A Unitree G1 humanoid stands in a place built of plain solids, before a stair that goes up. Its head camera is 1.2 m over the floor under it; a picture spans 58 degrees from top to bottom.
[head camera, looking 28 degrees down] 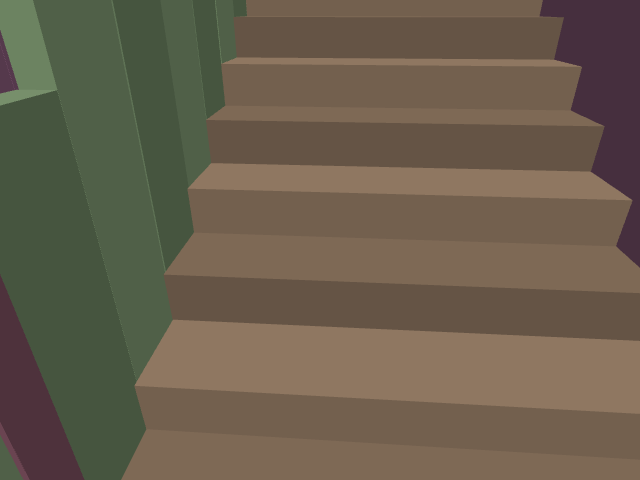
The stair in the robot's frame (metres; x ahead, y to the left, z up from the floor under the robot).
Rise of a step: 0.17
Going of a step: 0.28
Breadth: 1.44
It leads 4 degrees to the right of straight ahead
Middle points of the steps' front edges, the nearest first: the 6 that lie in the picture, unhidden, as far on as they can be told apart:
0.77 -0.23 0.34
1.04 -0.25 0.50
1.31 -0.27 0.67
1.59 -0.29 0.84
1.86 -0.31 1.01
2.14 -0.33 1.17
